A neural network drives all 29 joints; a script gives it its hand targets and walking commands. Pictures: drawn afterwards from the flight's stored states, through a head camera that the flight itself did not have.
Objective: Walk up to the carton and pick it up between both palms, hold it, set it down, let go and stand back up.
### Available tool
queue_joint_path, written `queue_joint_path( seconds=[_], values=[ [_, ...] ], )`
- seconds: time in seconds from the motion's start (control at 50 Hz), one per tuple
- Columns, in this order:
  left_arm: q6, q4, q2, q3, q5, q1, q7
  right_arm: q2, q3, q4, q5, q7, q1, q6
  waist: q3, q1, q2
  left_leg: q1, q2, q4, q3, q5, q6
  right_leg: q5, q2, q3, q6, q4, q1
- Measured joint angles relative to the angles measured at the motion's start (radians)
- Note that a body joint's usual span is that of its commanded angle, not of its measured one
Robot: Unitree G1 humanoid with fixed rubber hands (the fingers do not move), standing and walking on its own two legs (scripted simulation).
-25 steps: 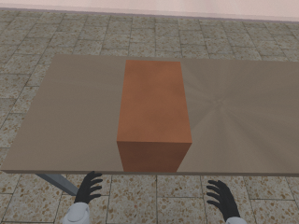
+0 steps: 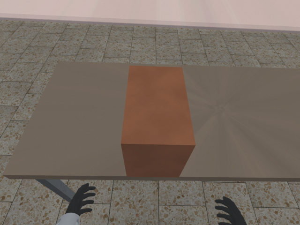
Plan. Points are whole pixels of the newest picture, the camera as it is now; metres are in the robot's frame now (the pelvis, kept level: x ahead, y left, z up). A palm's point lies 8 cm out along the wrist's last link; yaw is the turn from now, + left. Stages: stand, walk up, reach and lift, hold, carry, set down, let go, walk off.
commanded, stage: stand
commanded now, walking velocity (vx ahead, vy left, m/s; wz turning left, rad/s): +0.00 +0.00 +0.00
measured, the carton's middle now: (154, 122) +0.42 +0.02 -0.02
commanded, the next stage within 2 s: none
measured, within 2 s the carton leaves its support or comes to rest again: neither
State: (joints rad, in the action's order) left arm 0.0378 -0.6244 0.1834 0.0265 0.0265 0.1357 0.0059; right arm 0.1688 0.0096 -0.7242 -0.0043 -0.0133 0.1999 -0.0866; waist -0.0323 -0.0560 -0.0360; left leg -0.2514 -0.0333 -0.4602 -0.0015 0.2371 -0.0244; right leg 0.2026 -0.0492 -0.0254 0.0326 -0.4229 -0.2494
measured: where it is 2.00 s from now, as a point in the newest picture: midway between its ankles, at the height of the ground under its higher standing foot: outside the picture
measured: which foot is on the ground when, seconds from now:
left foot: down 0.00-1.00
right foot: down 0.00-1.00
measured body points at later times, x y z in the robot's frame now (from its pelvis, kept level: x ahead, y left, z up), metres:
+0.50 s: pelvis +0.00 +0.02 +0.00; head -0.01 +0.04 +0.45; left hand +0.12 +0.28 -0.13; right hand +0.14 -0.23 -0.11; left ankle +0.00 +0.13 -0.74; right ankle +0.01 -0.10 -0.74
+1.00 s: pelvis -0.01 +0.01 +0.00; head -0.02 +0.02 +0.45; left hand +0.10 +0.28 -0.13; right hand +0.12 -0.24 -0.12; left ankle +0.00 +0.13 -0.74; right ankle +0.01 -0.10 -0.74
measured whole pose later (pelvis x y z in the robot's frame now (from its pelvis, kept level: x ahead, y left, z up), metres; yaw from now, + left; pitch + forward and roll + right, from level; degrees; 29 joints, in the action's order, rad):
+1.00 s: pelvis -0.01 +0.01 +0.00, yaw +0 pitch +1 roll -1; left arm -0.02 -0.95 0.27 0.03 0.03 0.14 -0.01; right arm 0.22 0.02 -0.90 -0.01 -0.01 0.20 -0.03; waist 0.06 -0.06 -0.01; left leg -0.26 -0.03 -0.51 0.00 0.26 0.00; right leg 0.20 -0.05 -0.03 0.02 -0.43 -0.25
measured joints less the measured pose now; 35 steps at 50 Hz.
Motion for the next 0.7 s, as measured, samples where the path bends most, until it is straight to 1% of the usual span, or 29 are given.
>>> queue_joint_path(
  seconds=[0.1,0.36,0.56,0.7],
  values=[
    [-0.018,-0.079,0.050,0.000,0.001,0.000,-0.006,0.035,0.020,-0.024,-0.003,-0.001,0.000,0.036,0.023,0.000,0.008,-0.013,0.000,-0.038,0.000,0.021,0.010,0.006,0.000,0.000,-0.008,-0.011,0.000],
    [-0.042,-0.202,0.087,0.000,0.001,0.000,-0.012,0.046,0.017,-0.061,-0.004,0.011,0.000,0.051,0.058,0.000,0.009,-0.032,0.000,-0.079,0.000,0.039,0.024,0.004,0.000,0.000,-0.011,-0.011,0.000],
    [-0.048,-0.257,0.088,0.000,0.001,0.000,-0.014,0.046,0.009,-0.104,-0.004,0.011,0.000,0.051,0.074,0.000,0.011,-0.030,0.000,-0.076,0.000,0.038,0.025,0.002,0.000,0.000,-0.014,-0.011,0.000],
    [-0.050,-0.275,0.089,0.000,0.001,0.000,-0.015,0.046,0.005,-0.125,-0.004,0.009,0.000,0.051,0.085,0.000,0.016,-0.024,0.000,-0.067,0.000,0.033,0.025,0.002,0.000,0.000,-0.014,-0.011,0.002]
  ],
)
